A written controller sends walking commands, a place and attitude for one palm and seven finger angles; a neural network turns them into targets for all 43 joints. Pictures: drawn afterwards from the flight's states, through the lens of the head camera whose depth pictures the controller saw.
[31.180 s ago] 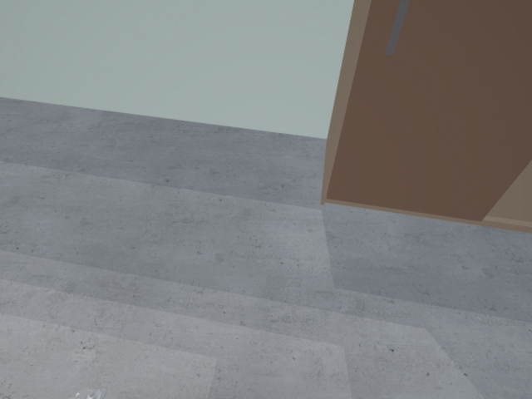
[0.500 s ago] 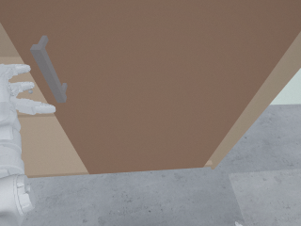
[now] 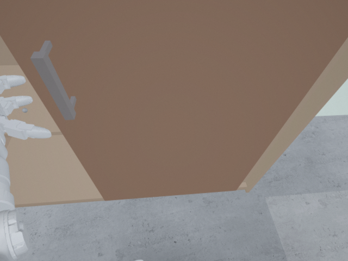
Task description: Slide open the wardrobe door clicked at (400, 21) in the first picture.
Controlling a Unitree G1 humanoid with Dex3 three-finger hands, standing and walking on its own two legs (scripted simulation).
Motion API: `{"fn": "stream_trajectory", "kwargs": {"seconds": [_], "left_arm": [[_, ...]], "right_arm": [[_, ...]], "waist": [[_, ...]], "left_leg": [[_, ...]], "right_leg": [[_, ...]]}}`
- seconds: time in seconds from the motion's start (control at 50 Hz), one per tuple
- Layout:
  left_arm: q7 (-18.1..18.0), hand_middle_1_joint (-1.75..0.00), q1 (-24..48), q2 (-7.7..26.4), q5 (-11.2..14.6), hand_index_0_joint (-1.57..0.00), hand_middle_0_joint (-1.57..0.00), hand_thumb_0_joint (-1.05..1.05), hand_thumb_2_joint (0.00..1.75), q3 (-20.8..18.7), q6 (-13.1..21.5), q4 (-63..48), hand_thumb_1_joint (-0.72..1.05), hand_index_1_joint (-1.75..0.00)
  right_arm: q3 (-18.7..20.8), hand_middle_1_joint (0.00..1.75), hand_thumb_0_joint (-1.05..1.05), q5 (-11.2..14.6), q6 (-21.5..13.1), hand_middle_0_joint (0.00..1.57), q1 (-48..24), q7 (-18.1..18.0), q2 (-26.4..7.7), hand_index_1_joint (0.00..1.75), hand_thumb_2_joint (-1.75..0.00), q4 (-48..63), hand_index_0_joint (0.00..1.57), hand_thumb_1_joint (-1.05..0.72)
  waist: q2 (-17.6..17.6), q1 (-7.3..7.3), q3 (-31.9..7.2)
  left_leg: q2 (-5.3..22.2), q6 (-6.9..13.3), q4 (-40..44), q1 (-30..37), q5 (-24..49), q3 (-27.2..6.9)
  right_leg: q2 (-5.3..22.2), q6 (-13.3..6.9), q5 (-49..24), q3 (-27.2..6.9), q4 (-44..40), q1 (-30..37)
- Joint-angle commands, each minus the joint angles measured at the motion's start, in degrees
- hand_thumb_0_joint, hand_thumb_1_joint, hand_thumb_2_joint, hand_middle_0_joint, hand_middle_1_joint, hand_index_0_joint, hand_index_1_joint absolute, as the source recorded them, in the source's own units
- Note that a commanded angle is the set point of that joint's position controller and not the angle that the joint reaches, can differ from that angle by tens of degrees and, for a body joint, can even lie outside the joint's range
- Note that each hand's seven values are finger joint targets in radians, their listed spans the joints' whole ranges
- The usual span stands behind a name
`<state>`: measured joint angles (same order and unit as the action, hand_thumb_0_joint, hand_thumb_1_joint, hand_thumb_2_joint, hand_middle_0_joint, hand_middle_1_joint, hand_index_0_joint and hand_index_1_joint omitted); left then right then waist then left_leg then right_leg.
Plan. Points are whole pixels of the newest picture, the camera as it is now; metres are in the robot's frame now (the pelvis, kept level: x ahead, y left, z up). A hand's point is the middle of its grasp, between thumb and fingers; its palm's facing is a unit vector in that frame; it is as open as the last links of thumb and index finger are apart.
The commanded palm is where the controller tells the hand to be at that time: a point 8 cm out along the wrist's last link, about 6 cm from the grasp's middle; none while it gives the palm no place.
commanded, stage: slip the hand off the handle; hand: left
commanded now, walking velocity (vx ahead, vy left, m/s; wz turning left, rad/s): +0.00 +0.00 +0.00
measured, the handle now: (59, 83) +0.47 +0.27 +0.15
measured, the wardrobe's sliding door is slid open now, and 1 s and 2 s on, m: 0.65 0.65 0.65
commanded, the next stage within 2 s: draw the hand back to the body in 0.86 s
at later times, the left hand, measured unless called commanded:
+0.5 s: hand (1, 156) +0.30 +0.33 +0.12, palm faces +0.41 -0.90 -0.18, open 14.7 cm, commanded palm +0.26 +0.36 +0.13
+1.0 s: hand (2, 151) +0.30 +0.33 +0.12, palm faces +0.39 -0.90 -0.18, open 14.7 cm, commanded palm +0.25 +0.36 +0.13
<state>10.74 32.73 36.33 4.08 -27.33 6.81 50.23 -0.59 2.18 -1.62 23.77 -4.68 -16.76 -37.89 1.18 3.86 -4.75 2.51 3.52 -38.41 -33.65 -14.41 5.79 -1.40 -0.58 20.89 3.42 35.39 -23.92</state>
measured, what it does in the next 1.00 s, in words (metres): stands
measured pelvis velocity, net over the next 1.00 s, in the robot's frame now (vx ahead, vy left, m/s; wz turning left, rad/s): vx -0.01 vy -0.03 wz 0.02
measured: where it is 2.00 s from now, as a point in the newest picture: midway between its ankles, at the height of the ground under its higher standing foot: outside the picture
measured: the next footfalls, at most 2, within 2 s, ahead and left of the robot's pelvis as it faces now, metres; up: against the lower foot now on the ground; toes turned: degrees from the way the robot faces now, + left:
none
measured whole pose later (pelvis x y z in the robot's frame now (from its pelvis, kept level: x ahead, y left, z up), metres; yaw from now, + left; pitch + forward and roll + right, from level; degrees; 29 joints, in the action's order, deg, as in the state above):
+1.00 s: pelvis -0.01 -0.03 +0.00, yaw +1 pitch +5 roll -1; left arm 13.1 12.2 32.1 10.6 -29.8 1.2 31.5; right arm -1.4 3.5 -7.1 19.4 -6.5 -16.7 -38.1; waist 2.0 0.4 -5.2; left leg 2.7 1.6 -37.0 -28.5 -13.5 4.5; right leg -2.0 -2.3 21.6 4.5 35.9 -19.4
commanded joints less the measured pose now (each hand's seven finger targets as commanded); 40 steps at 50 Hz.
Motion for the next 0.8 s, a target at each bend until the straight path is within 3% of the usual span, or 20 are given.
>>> {"fn": "stream_trajectory", "kwargs": {"seconds": [0.0,0.04,0.08,0.1,0.12,0.2,0.28,0.32,0.36,0.4,0.42,0.5,0.56,0.58,0.6,0.62,0.68,0.7,0.74,0.78], "left_arm": [[-1.22,-1.15,11.72,19.76,2.93,-0.25,-0.25,0.0,0.2,-6.89,1.61,-18.96,-0.55,-1.15],[-2.02,-1.15,10.79,19.46,2.59,-0.25,-0.25,0.0,0.2,-7.43,0.87,-21.52,-0.55,-1.15],[-2.58,-1.15,9.01,16.98,2.17,-0.25,-0.25,0.0,0.2,-5.79,0.89,-27.28,-0.55,-1.15],[-2.77,-1.15,9.8,16.06,2.29,-0.25,-0.25,0.0,0.2,-4.7,1.25,-30.58,-0.55,-1.15],[-2.98,-1.15,8.82,17.04,2.12,-0.25,-0.25,0.0,0.2,-5.82,1.1,-31.97,-0.55,-1.15],[-1.95,-1.15,2.65,10.65,4.39,-0.25,-0.25,0.0,0.2,-2.24,-0.02,-35.23,-0.55,-1.15],[-1.45,-1.15,-0.22,8.97,5.71,-0.25,-0.25,0.0,0.2,-1.79,-3.79,-34.12,-0.55,-1.15],[-1.68,-1.15,-0.48,9.5,5.7,-0.25,-0.25,0.0,0.2,-2.12,-4.89,-35.65,-0.55,-1.15],[-1.85,-1.15,0.41,7.38,5.54,-0.25,-0.25,0.0,0.2,0.01,-5.5,-37.07,-0.55,-1.15],[-2.43,-1.15,1.99,8.7,5.25,-0.25,-0.25,0.0,0.2,-0.69,-4.52,-38.78,-0.55,-1.15],[-2.63,-1.15,1.11,9.83,5.13,-0.25,-0.25,0.0,0.2,-1.94,-4.27,-39.32,-0.55,-1.15],[-1.86,-1.15,-1.22,8.82,5.48,-0.25,-0.25,0.0,0.2,-0.99,-2.47,-40.03,-0.55,-1.15],[-1.32,-1.15,3.0,11.03,5.61,-0.25,-0.25,0.0,0.2,-1.95,-2.82,-36.48,-0.55,-1.15],[-1.0,-1.15,5.29,10.18,5.71,-0.25,-0.25,0.0,0.2,-0.78,-3.08,-35.54,-0.55,-1.15],[-0.97,-1.15,5.41,11.79,5.9,-0.25,-0.25,0.0,0.2,-2.05,-3.11,-34.21,-0.55,-1.15],[-0.84,-1.15,6.0,14.07,5.63,-0.25,-0.25,0.0,0.2,-3.67,-3.21,-32.52,-0.55,-1.15],[0.26,-1.15,6.35,12.82,5.1,-0.25,-0.25,0.0,0.2,-1.45,-3.28,-30.88,-0.55,-1.15],[0.38,-1.15,6.75,12.79,5.2,-0.25,-0.25,0.0,0.2,-1.3,-2.74,-30.67,-0.55,-1.15],[0.67,-1.15,5.74,13.58,5.28,-0.25,-0.25,0.0,0.2,-2.32,-1.88,-30.74,-0.55,-1.15],[1.09,-1.15,1.09,13.51,5.82,-0.25,-0.25,0.0,0.2,-3.42,-1.26,-29.63,-0.55,-1.15]], "right_arm": [[3.46,0.3,0.0,0.76,-2.52,0.2,-1.65,-1.13,-9.24,0.3,-0.9,8.71,0.2,-0.9],[3.46,0.3,0.0,0.74,-2.7,0.2,-2.33,-1.08,-9.02,0.3,-0.9,8.59,0.2,-0.9],[3.43,0.3,0.0,0.71,-3.12,0.2,-3.42,-1.0,-8.42,0.3,-0.9,9.41,0.2,-0.9],[3.24,0.3,0.0,0.69,-3.63,0.2,-3.82,-1.18,-8.15,0.3,-0.9,9.81,0.2,-0.9],[3.39,0.3,0.0,0.5,-3.85,0.2,-3.99,-1.22,-8.27,0.3,-0.9,9.17,0.2,-0.9],[2.83,0.3,0.0,0.86,-5.22,0.2,-6.0,-1.65,-7.4,0.3,-0.9,9.6,0.2,-0.9],[2.41,0.3,0.0,1.31,-5.78,0.2,-8.04,-2.16,-7.37,0.3,-0.9,9.22,0.2,-0.9],[2.13,0.3,0.0,1.49,-6.1,0.2,-9.09,-2.48,-7.27,0.3,-0.9,9.59,0.2,-0.9],[1.72,0.3,0.0,1.57,-6.48,0.2,-10.22,-2.67,-6.88,0.3,-0.9,9.96,0.2,-0.9],[1.51,0.3,0.0,1.49,-6.99,0.2,-10.74,-3.09,-6.72,0.3,-0.9,9.89,0.2,-0.9],[1.62,0.3,0.0,1.23,-7.18,0.2,-10.85,-3.06,-6.82,0.3,-0.9,9.55,0.2,-0.9],[0.94,0.3,0.0,1.19,-8.13,0.2,-11.84,-3.27,-6.27,0.3,-0.9,9.54,0.2,-0.9],[0.5,0.3,0.0,1.33,-8.41,0.2,-12.23,-3.7,-6.44,0.3,-0.9,8.14,0.2,-0.9],[0.3,0.3,0.0,1.33,-8.6,0.2,-12.44,-3.88,-6.41,0.3,-0.9,7.95,0.2,-0.9],[0.44,0.3,0.0,1.37,-8.8,0.2,-11.9,-4.12,-6.48,0.3,-0.9,7.68,0.2,-0.9],[0.49,0.3,0.0,1.28,-8.75,0.2,-11.85,-4.23,-6.89,0.3,-0.9,7.15,0.2,-0.9],[0.38,0.3,0.0,1.27,-9.07,0.2,-11.63,-4.15,-6.82,0.3,-0.9,7.44,0.2,-0.9],[0.5,0.3,0.0,1.37,-9.23,0.2,-11.12,-4.15,-6.76,0.3,-0.9,7.42,0.2,-0.9],[0.86,0.3,0.0,1.15,-9.41,0.2,-10.68,-3.91,-6.96,0.3,-0.9,7.23,0.2,-0.9],[1.08,0.3,0.0,1.17,-9.38,0.2,-10.19,-3.46,-7.05,0.3,-0.9,7.53,0.2,-0.9]], "waist": [[3.1,-4.07,-15.72],[3.99,-3.63,-14.83],[7.28,-3.7,-16.06],[7.32,-3.37,-16.71],[9.36,-3.7,-17.91],[8.12,-3.64,-15.5],[4.54,-3.74,-11.23],[4.44,-3.99,-10.34],[4.07,-3.67,-9.14],[3.51,-3.5,-8.58],[4.64,-3.98,-10.29],[5.02,-4.28,-10.58],[5.88,-3.41,-7.87],[5.94,-2.93,-6.81],[4.18,-2.81,-6.74],[4.06,-3.23,-7.54],[5.81,-3.42,-8.97],[4.73,-3.12,-9.6],[6.03,-3.75,-11.48],[4.97,-4.79,-12.21]], "left_leg": [[-0.56,0.45,3.89,22.14,15.19,-7.33],[-0.36,0.38,4.22,22.61,14.46,-7.28],[-0.02,0.01,4.55,25.69,15.0,-8.05],[-0.13,0.22,4.15,26.51,16.04,-8.0],[0.33,-0.24,4.43,28.31,16.24,-8.69],[0.32,-0.37,5.11,28.71,14.72,-9.4],[-0.06,-0.49,6.85,25.85,9.56,-9.52],[-0.45,-0.43,7.08,25.06,9.19,-9.17],[-0.56,-0.51,7.86,24.94,6.01,-9.47],[-0.79,-0.37,7.82,24.64,5.11,-9.32],[-0.95,-0.38,7.67,25.4,5.67,-9.02],[-1.31,-0.25,7.17,25.3,5.88,-8.42],[-1.41,-0.51,7.7,23.58,2.26,-8.55],[-1.64,-0.4,7.73,22.97,0.9,-8.37],[-1.78,-0.13,7.13,21.9,0.88,-7.95],[-1.71,-0.22,7.25,21.35,1.05,-7.89],[-1.93,-0.21,6.69,21.58,1.83,-7.6],[-1.88,-0.05,6.19,21.46,2.22,-7.58],[-1.87,-0.02,5.67,22.06,3.89,-7.43],[-2.0,0.01,5.2,21.3,5.98,-6.93]], "right_leg": [[-1.7,-0.56,-13.94,-0.91,-4.73,-2.21],[-1.66,-0.33,-13.55,-1.07,-4.48,-3.18],[-1.74,-0.52,-12.25,-0.79,-4.11,-4.41],[-1.75,-0.6,-12.8,-0.88,-4.21,-3.81],[-1.8,-0.66,-12.17,-0.8,-4.11,-4.59],[-1.73,-0.77,-11.13,-0.42,-4.86,-4.12],[-1.25,-0.58,-9.81,-0.25,-6.09,-3.73],[-1.01,-0.7,-10.12,-0.51,-6.53,-2.92],[-0.8,-0.59,-8.21,-0.51,-6.97,-3.61],[-0.81,-0.77,-7.84,-0.69,-7.38,-2.87],[-0.74,-0.79,-8.19,-1.1,-7.42,-2.36],[-0.6,-0.85,-8.19,-1.34,-7.63,-1.15],[-0.33,-0.61,-5.74,-1.71,-8.35,-2.56],[-0.14,-0.49,-4.89,-2.01,-8.76,-3.06],[-0.01,-0.29,-4.78,-2.35,-9.29,-2.26],[0.19,-0.25,-4.63,-2.6,-9.28,-1.72],[0.42,-0.22,-5.09,-2.84,-8.86,-1.84],[0.36,-0.17,-5.3,-2.82,-8.76,-1.29],[0.29,-0.19,-6.85,-3.07,-8.34,-0.91],[0.24,-0.12,-9.66,-3.03,-7.53,0.43]]}}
